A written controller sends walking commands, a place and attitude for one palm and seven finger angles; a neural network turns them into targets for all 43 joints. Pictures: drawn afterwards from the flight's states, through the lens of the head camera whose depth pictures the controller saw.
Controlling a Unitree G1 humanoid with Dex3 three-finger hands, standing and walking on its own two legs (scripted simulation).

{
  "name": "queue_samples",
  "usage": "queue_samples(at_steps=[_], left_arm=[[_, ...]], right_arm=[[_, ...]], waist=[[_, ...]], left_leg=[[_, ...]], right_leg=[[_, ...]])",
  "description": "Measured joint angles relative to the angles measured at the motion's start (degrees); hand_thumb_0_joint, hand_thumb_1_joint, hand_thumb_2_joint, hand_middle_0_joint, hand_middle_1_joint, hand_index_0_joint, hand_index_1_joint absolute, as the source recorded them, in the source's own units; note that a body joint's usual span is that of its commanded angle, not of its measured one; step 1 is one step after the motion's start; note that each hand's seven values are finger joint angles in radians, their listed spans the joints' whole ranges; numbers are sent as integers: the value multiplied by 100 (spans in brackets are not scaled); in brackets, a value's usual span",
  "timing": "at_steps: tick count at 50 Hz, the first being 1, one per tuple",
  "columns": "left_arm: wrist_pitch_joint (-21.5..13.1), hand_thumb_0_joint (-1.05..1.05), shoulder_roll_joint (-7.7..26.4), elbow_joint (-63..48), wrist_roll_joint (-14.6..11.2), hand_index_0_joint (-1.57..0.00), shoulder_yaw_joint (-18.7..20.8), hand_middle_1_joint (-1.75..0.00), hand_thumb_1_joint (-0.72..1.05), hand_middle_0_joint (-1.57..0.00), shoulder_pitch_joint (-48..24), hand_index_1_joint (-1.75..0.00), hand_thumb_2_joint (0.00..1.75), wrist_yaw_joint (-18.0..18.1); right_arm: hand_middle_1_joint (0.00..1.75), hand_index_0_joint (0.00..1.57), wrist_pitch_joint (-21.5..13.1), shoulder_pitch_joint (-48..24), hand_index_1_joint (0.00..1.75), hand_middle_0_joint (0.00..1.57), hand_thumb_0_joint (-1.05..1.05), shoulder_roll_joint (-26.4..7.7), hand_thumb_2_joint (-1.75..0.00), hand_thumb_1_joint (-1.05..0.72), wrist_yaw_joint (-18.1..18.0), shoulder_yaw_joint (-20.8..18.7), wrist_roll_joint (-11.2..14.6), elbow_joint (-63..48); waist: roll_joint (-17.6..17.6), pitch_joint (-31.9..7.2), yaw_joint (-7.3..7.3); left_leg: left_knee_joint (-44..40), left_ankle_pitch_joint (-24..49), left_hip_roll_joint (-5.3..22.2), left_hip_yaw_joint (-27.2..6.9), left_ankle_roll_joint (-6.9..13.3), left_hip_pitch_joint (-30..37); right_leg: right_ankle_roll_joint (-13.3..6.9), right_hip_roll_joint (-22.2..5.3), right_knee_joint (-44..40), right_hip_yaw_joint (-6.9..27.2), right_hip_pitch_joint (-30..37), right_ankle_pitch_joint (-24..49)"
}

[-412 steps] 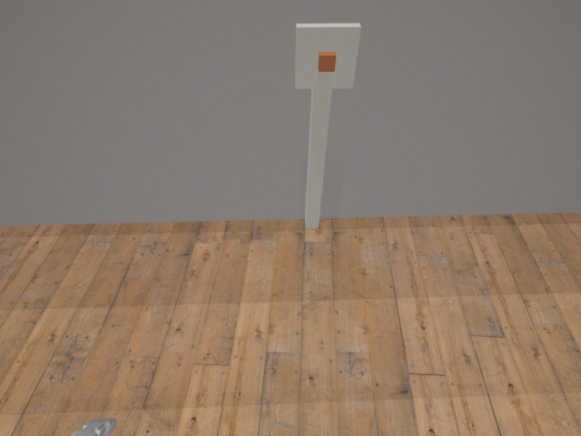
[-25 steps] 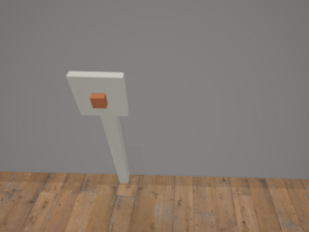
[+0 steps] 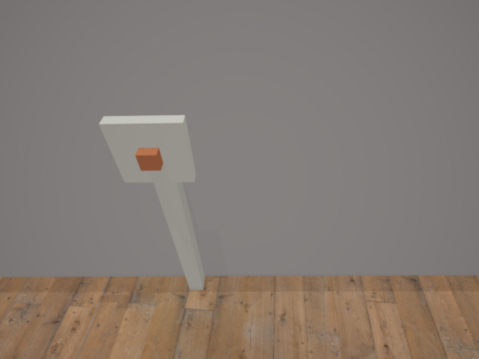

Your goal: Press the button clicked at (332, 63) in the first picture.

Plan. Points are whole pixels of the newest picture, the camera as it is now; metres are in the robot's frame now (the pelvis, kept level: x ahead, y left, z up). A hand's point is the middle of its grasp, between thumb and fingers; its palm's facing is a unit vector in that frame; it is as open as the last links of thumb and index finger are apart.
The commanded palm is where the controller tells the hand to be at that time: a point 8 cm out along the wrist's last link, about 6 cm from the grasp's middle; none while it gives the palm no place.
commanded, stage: come to a stop and stand still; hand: left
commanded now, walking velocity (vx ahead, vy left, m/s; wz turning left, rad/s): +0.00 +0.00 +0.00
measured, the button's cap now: (150, 158) +0.52 +0.24 +0.04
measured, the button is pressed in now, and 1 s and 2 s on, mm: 0 0 0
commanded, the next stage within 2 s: look again from close up in 0.22 s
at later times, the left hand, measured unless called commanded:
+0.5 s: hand out of the picture +0.04 +0.18 -0.17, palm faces +0.02 -0.98 -0.17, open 7.3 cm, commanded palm none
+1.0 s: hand out of the picture +0.14 +0.22 -0.11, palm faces +0.20 -0.95 -0.24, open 7.2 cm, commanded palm +0.15 +0.24 -0.05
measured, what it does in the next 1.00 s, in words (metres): shifts its weight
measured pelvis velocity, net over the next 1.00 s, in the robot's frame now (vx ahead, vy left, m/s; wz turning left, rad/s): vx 0.05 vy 0.02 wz -0.01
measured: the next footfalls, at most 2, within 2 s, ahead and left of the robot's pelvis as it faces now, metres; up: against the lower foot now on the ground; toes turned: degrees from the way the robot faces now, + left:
none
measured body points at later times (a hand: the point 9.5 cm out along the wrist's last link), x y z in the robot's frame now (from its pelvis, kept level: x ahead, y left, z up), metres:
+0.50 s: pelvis +0.02 +0.01 +0.01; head +0.03 +0.02 +0.46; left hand +0.04 +0.24 -0.15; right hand +0.00 -0.20 -0.15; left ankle +0.08 +0.13 -0.72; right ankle +0.02 -0.10 -0.72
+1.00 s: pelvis +0.05 +0.02 +0.01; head +0.06 +0.03 +0.46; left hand +0.13 +0.27 -0.09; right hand +0.12 -0.21 -0.12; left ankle +0.08 +0.13 -0.72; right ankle +0.02 -0.10 -0.72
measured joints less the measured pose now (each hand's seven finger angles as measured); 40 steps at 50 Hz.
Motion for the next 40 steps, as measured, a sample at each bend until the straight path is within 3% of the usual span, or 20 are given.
queue_samples(at_steps=[16, 26, 40], left_arm=[[-56, 1, 138, -55, -70, -21, 7, -30, 92, -20, -489, -30, 90, -83], [-109, 1, 29, 327, -75, -20, -52, -30, 91, -20, -340, -30, 90, -97], [-151, 1, -71, 704, -48, -20, -129, -30, 91, -20, -214, -30, 90, -96]], right_arm=[[30, 20, -53, 821, 30, 20, 1, 285, -90, -91, -30, 232, -60, 560], [30, 20, -175, 470, 30, 20, 1, 410, -90, -91, -61, 288, -5, 678], [30, 20, -268, -92, 30, 20, 2, 134, -90, -93, -130, 246, 38, 758]], waist=[[-309, -33, -155], [-322, 47, -43], [-364, 73, 82]], left_leg=[[-271, 127, -25, -93, -4, -104], [-469, 86, -72, -54, 52, 71], [-659, -54, -149, 75, 119, 410]], right_leg=[[25, 60, -405, -1, -45, 218], [117, 28, -742, 34, 186, 271], [220, -45, -978, 157, 506, 202]])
